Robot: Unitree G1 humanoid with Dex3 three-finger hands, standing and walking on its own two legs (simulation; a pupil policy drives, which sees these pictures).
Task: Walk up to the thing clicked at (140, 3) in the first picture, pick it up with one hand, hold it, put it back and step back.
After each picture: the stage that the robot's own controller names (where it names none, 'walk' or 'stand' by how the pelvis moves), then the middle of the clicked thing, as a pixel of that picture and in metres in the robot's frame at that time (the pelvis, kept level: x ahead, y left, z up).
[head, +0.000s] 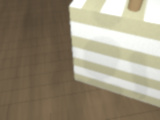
stand; out of the picture +0.81 -0.25 +0.13
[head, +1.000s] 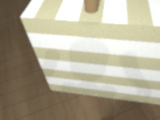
walk; out of the picture +0.74 +0.02 +0.16
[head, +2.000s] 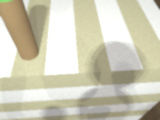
stand; (19, 27) +0.43 +0.24 +0.16
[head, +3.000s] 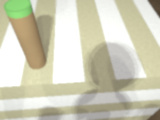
stand; (29, 39) +0.43 +0.21 +0.13
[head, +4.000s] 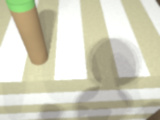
stand; (31, 34) +0.43 +0.20 +0.14
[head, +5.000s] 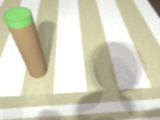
stand; (30, 48) +0.39 +0.20 +0.13
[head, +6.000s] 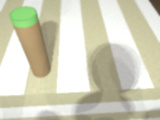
stand; (34, 47) +0.40 +0.19 +0.13
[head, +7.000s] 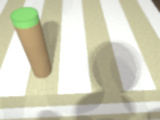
stand; (35, 48) +0.39 +0.19 +0.13
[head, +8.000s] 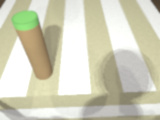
rise first; (36, 50) +0.39 +0.20 +0.13
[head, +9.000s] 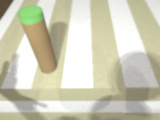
go down; (41, 44) +0.41 +0.20 +0.13
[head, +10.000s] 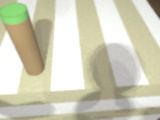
go down; (26, 45) +0.41 +0.20 +0.14
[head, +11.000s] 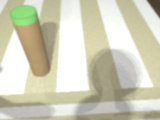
go down; (34, 46) +0.41 +0.19 +0.14
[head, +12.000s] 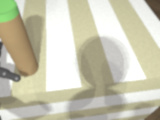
close in; (18, 44) +0.39 +0.21 +0.15
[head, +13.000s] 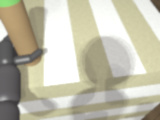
close; (21, 32) +0.43 +0.19 +0.17
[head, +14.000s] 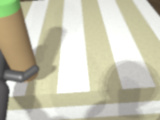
lift; (16, 45) +0.30 +0.19 +0.25
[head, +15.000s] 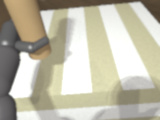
hold; (26, 14) +0.34 +0.16 +0.33
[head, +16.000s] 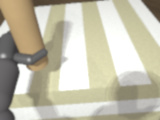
hold; (24, 27) +0.33 +0.17 +0.29
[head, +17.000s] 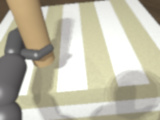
crouch; (31, 23) +0.35 +0.15 +0.29
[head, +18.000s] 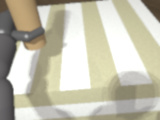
crouch; (22, 5) +0.38 +0.18 +0.33
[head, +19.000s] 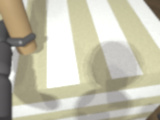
lower; (14, 15) +0.46 +0.20 +0.22
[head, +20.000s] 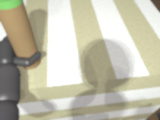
lower; (20, 35) +0.42 +0.20 +0.17
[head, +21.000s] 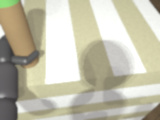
lower; (18, 33) +0.42 +0.20 +0.17
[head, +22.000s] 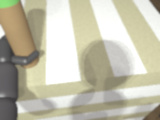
lower; (18, 34) +0.42 +0.20 +0.17
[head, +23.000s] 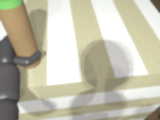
loosen; (21, 34) +0.42 +0.20 +0.17
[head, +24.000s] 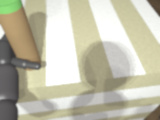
withdraw; (21, 37) +0.41 +0.20 +0.16
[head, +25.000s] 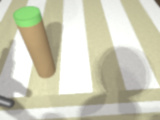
sink last; (38, 47) +0.39 +0.18 +0.15
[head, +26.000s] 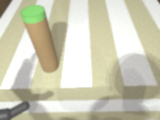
stand; (43, 43) +0.42 +0.19 +0.14
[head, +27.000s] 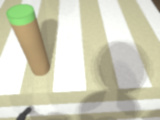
stand; (32, 45) +0.39 +0.20 +0.14
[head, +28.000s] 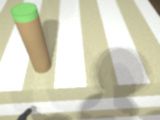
stand; (35, 43) +0.41 +0.20 +0.14
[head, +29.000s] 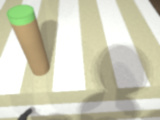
stand; (32, 45) +0.40 +0.20 +0.14
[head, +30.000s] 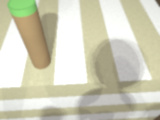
walk; (33, 38) +0.42 +0.19 +0.14
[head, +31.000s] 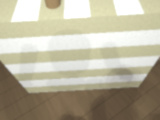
walk; out of the picture +0.70 +0.19 +0.16
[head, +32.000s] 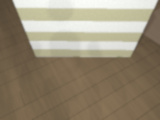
walk; out of the picture +1.07 +0.15 +0.16
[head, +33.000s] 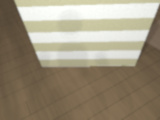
stand; out of the picture +1.07 +0.14 +0.16
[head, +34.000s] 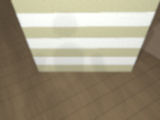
stand; out of the picture +1.06 +0.14 +0.13
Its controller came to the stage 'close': yes
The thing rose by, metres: 0.20
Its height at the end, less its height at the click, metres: +0.00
